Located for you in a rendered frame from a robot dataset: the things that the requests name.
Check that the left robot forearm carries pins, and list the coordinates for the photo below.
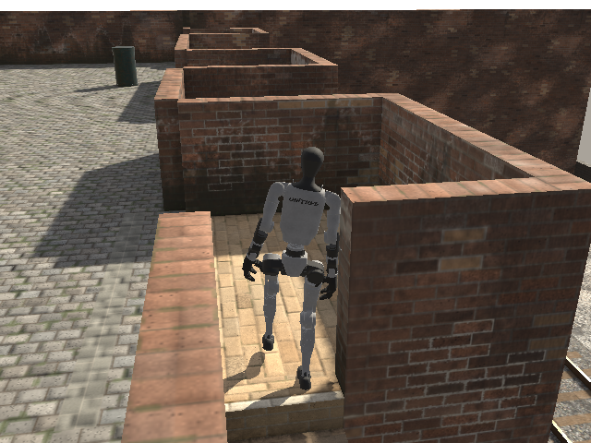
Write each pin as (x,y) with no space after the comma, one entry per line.
(257,243)

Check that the left robot thigh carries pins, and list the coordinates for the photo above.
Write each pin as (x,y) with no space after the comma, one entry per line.
(271,265)

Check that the robot right hand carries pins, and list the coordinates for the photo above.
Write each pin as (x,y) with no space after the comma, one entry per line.
(330,289)

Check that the humanoid robot torso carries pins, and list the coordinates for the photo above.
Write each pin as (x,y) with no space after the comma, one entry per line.
(300,222)

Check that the left robot upper arm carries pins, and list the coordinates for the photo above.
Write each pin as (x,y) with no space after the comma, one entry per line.
(276,190)

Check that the right robot forearm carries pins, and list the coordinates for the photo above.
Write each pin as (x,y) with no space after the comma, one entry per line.
(332,258)

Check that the robot left hand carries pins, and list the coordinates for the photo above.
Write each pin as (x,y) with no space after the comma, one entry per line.
(247,268)

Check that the right robot upper arm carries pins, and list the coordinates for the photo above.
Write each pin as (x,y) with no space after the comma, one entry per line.
(333,217)

